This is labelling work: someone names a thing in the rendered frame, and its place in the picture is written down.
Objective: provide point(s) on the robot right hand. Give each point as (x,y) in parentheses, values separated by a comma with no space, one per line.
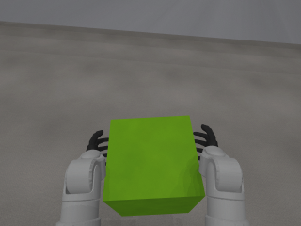
(210,138)

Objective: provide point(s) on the carton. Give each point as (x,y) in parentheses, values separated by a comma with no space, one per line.
(152,167)

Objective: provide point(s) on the robot left forearm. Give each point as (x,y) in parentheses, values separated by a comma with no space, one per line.
(82,190)

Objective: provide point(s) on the robot left hand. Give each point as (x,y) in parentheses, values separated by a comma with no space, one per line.
(94,142)

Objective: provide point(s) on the robot right forearm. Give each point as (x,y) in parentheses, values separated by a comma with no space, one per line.
(224,188)

